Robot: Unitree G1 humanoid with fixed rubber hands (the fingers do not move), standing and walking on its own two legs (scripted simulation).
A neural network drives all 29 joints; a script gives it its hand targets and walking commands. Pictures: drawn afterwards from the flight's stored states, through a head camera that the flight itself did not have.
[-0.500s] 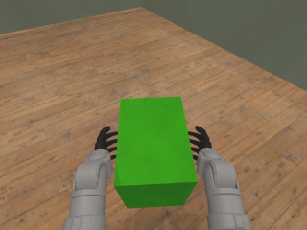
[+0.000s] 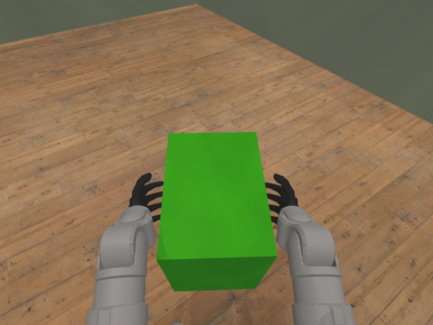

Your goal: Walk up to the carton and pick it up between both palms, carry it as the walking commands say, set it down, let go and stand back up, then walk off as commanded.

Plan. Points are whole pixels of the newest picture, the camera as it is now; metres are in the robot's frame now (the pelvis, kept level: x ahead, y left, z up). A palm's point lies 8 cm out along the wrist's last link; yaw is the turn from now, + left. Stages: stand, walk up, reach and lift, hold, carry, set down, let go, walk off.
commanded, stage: carry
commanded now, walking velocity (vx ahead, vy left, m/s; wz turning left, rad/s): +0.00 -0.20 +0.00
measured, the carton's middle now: (213, 214) +0.33 +0.00 +0.00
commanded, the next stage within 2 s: none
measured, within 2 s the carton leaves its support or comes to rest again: neither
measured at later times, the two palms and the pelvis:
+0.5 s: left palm (126, 208) +0.31 +0.16 +0.08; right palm (272, 193) +0.33 -0.10 +0.09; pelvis +0.01 +0.01 +0.00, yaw +3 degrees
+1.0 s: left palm (59, 226) +0.27 +0.26 +0.08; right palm (209, 187) +0.35 +0.01 +0.07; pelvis +0.01 +0.04 +0.00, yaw +16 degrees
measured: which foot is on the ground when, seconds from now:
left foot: down 0.00-0.84, up 0.86-1.00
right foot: down 0.00-0.62, up 0.64-0.80, down 0.82-1.00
